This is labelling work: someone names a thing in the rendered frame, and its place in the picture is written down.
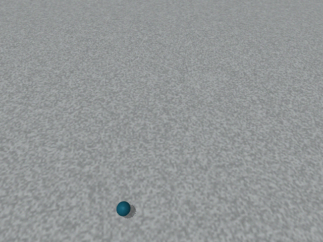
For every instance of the ball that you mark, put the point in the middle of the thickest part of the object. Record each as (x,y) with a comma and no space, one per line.
(123,208)

